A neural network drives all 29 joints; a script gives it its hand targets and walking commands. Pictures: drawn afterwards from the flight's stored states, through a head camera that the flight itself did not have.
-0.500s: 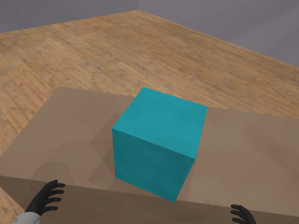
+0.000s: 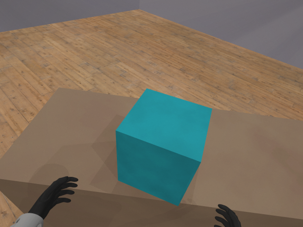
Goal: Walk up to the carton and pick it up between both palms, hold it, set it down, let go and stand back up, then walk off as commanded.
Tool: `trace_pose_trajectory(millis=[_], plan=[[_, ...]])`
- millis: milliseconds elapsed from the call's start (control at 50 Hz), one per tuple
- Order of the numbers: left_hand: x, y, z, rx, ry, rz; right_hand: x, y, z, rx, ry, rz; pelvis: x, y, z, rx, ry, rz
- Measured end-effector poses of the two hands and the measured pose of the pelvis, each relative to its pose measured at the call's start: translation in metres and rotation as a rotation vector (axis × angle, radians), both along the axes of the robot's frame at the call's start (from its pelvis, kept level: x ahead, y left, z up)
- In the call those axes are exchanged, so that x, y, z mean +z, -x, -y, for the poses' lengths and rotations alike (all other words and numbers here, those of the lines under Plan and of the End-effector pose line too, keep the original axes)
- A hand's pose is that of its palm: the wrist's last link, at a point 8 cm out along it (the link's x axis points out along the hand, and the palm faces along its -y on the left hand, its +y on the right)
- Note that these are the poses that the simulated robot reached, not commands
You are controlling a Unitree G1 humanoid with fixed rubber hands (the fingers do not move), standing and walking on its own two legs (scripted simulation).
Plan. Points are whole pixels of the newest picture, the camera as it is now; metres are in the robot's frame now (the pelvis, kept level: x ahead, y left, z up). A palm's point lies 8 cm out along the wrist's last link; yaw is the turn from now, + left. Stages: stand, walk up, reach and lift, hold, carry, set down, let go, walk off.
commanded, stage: reach and lift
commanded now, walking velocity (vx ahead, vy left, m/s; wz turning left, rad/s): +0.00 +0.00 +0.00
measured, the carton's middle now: (162, 146) +0.38 -0.02 +0.01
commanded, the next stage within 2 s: none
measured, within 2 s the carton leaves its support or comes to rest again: neither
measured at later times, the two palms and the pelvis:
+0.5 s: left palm (53, 187) +0.23 +0.25 +0.02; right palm (223, 225) +0.16 -0.16 +0.01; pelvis +0.02 +0.00 +0.00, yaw +0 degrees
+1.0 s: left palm (58, 161) +0.27 +0.24 +0.07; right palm (218, 197) +0.22 -0.15 +0.04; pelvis +0.01 +0.01 +0.00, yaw -1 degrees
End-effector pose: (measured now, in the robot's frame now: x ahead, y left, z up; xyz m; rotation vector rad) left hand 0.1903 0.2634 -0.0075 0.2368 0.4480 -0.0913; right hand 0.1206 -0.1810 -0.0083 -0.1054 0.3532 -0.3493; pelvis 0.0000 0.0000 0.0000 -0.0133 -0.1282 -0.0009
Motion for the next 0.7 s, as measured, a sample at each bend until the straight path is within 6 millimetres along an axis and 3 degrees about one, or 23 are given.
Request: trace_pose_trajectory(millis=[220,700], plan=[[0.015,-0.015,0.006,-0.045,0.038,0.083,0.011,-0.01,-0.018,-0.08,-0.043,0.069,-0.001,-0.005,-0.004,-0.006,0.006,0.003],[0.038,-0.051,0.015,-0.093,0.018,0.118,0.023,-0.062,-0.022,-0.125,-0.113,0.144,-0.002,-0.027,-0.004,-0.011,0.007,-0.026]])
